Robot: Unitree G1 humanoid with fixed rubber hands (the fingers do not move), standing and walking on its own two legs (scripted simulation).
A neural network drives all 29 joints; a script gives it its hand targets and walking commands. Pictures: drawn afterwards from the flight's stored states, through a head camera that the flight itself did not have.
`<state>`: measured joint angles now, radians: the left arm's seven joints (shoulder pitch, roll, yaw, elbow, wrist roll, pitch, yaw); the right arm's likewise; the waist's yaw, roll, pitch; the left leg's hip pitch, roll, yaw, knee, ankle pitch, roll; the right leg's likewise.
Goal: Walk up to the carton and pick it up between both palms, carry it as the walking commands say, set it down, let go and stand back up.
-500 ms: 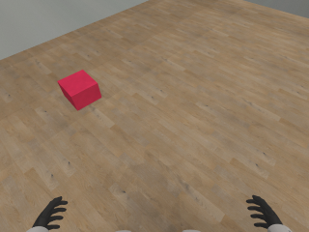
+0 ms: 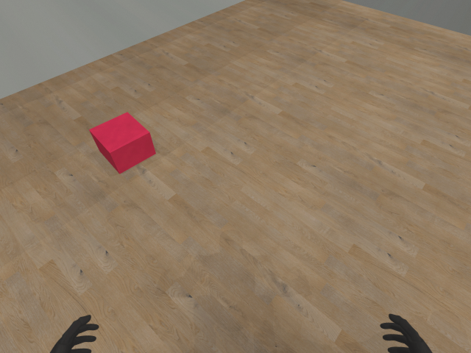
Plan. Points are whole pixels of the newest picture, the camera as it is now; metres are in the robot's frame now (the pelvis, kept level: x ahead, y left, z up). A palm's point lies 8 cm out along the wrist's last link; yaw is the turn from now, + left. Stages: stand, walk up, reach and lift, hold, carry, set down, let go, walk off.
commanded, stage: stand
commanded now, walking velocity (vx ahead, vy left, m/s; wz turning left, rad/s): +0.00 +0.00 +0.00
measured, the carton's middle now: (123, 142) +1.29 +0.66 -0.69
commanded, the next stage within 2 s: walk up in 1.48 s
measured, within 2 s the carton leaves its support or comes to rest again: neither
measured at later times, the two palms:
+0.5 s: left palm out of the picture +0.10 +0.31 -0.10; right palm out of the picture +0.10 -0.31 -0.10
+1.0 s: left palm out of the picture +0.11 +0.31 -0.10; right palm out of the picture +0.11 -0.31 -0.10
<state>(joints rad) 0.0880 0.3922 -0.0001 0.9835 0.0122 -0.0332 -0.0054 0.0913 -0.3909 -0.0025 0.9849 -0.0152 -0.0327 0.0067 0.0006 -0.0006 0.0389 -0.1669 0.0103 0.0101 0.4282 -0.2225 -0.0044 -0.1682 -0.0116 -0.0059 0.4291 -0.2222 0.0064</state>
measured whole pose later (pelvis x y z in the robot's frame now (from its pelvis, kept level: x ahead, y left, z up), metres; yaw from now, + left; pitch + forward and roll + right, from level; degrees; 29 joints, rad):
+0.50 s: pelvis +0.00 +0.00 +0.00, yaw +0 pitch -2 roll +0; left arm 0.08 0.40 0.00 1.05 0.01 -0.02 0.00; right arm 0.09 -0.39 0.00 1.06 -0.01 -0.02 0.00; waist 0.00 0.00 0.04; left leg -0.14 0.01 0.01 0.36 -0.19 -0.01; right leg -0.14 -0.01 0.00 0.36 -0.19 0.01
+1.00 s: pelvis +0.01 +0.00 +0.01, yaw +0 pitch -2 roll +0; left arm 0.08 0.40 0.00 1.06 0.01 -0.02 0.00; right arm 0.09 -0.40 -0.01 1.06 -0.01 -0.02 0.00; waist 0.00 0.00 0.04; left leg -0.12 0.01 0.01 0.34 -0.19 -0.01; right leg -0.12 -0.01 0.00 0.34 -0.19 0.01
